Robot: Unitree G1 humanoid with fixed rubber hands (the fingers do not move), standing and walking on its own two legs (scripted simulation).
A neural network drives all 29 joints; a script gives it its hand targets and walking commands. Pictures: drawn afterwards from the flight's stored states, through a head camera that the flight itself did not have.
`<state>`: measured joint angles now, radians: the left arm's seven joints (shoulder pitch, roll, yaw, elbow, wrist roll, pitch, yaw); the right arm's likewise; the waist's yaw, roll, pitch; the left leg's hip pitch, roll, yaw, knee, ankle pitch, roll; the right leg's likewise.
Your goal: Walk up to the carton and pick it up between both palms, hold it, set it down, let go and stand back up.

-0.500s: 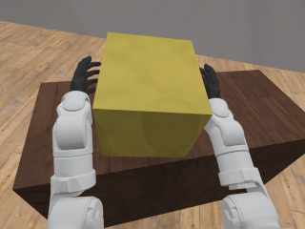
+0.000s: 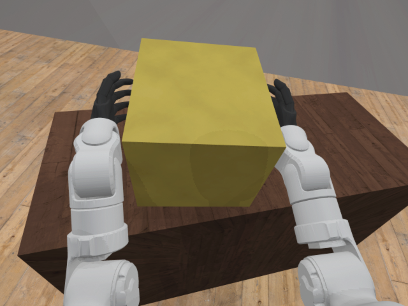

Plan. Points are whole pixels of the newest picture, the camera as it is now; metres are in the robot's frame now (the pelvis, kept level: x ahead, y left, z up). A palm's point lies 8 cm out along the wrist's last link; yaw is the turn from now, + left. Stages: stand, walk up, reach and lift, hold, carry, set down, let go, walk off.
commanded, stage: set down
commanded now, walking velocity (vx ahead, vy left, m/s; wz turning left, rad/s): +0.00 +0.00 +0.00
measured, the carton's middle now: (197, 125) +0.39 -0.02 +0.17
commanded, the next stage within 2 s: none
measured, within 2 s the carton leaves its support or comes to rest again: neither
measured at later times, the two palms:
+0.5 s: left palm (113, 148) +0.36 +0.14 +0.15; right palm (272, 152) +0.36 -0.17 +0.13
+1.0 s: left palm (119, 148) +0.41 +0.14 +0.11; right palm (262, 145) +0.40 -0.17 +0.10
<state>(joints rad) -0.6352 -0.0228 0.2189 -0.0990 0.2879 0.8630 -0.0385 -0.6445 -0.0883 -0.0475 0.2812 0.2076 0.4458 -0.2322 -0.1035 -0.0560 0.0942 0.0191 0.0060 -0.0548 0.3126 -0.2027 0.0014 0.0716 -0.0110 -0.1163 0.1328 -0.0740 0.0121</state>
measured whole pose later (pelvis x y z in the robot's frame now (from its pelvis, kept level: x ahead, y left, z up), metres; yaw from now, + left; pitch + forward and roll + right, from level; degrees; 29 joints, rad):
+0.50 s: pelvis +0.01 -0.01 +0.00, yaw +1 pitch -7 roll -1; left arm -0.46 -0.07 0.21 0.03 0.31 0.44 -0.07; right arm -0.45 0.03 -0.14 0.40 0.00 0.02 -0.16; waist -0.05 -0.07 0.15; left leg 0.06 0.01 -0.08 0.24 -0.17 -0.01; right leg 0.10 -0.01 -0.14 0.10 -0.07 0.00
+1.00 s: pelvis +0.04 -0.01 +0.00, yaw +0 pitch -1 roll -1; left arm -0.44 -0.05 0.19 0.19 0.24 0.29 0.01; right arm -0.48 -0.03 -0.07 0.55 0.08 -0.09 -0.19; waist -0.03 -0.06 0.09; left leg 0.00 0.02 -0.06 0.24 -0.21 -0.02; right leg 0.05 0.01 -0.12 0.07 -0.09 0.00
